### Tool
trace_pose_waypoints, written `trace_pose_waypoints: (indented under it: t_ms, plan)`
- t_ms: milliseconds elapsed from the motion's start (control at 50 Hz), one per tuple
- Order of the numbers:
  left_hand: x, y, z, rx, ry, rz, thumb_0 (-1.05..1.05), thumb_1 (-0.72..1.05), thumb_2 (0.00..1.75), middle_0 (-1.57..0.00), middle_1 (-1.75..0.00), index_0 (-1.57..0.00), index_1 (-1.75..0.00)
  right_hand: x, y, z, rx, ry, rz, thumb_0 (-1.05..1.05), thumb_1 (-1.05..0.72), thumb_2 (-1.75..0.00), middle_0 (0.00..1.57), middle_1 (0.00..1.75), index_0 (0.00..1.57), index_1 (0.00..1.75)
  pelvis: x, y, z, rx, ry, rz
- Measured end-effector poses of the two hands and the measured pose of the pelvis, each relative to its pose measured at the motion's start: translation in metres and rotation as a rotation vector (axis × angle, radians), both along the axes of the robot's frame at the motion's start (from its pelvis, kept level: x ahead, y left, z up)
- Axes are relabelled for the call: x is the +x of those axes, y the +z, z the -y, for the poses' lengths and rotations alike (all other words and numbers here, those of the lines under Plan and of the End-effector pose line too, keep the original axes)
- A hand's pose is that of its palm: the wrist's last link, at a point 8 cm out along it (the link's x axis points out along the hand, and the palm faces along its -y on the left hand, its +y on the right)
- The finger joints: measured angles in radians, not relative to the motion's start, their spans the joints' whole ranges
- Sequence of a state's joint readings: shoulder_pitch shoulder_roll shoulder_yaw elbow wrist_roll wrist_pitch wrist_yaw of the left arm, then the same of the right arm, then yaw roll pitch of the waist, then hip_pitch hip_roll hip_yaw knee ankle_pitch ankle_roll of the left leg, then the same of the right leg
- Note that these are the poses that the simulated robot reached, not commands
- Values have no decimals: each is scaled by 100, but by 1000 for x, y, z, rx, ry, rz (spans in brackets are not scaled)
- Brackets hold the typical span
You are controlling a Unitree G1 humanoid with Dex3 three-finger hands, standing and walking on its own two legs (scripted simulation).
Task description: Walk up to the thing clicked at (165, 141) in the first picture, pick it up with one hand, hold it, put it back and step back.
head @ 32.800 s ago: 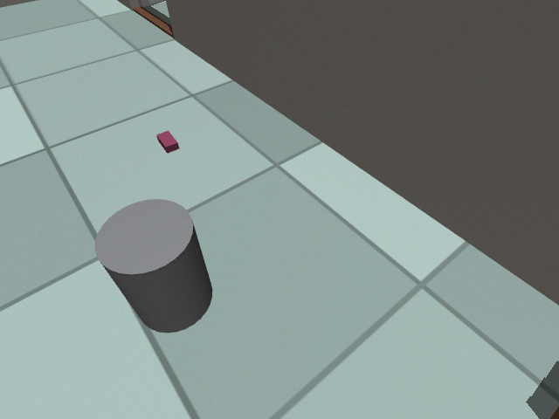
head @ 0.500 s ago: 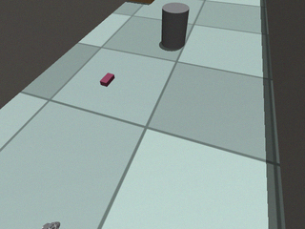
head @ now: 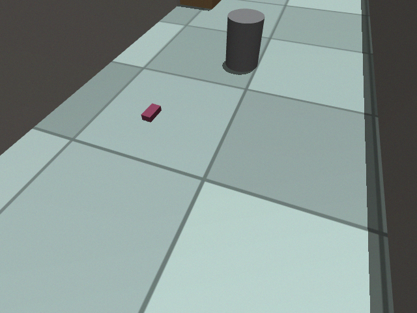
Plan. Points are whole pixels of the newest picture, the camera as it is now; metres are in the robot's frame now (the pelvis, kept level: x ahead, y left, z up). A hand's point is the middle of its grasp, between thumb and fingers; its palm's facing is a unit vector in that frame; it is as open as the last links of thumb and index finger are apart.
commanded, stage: stand
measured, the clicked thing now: (151, 112) +1.55 +0.41 -0.75
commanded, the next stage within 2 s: none
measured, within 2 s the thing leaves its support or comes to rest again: neither
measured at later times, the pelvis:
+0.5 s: pelvis +0.00 +0.00 +0.01, yaw +1 degrees
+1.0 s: pelvis +0.00 +0.00 +0.01, yaw +2 degrees
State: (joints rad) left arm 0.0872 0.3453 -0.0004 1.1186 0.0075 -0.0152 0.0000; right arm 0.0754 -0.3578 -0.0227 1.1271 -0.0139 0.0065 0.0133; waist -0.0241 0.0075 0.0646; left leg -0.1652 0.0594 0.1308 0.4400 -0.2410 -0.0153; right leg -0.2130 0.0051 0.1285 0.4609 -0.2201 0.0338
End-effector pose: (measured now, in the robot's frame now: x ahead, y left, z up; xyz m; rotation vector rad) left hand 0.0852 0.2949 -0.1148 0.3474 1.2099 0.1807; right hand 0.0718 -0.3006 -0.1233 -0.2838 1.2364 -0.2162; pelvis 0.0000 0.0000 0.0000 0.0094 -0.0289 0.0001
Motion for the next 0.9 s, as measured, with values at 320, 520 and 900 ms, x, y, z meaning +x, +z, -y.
trace_pose_waypoints:
  t_ms: [320, 520, 900]
  plan:
    - [8, 5, 3, -16, 20, 50, 1, 91, 90, -20, -30, -21, -30, 23, 13, -2, -9, 29, 63, 1, -90, -90, 21, 30, 20, 30, 3, 5, 1, -3, 15, 15]
    - [-13, 5, 0, -4, 41, 3, 1, 91, 90, -20, -30, -21, -30, 10, 9, -1, 0, 28, 19, 1, -90, -90, 21, 30, 20, 30, -1, 6, 3, -4, 23, 14]
    - [-22, 5, 1, -6, 48, -1, 1, 91, 90, -20, -30, -21, -30, 0, 7, -1, 3, 36, -8, 1, -90, -90, 21, 30, 20, 30, -2, 6, 4, -3, 35, 15]
